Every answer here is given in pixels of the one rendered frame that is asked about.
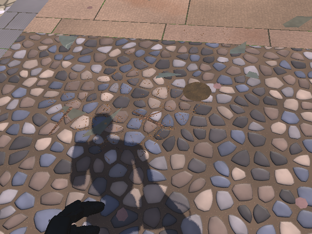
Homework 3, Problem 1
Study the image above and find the robot left hand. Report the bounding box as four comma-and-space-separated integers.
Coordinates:
44, 200, 105, 234

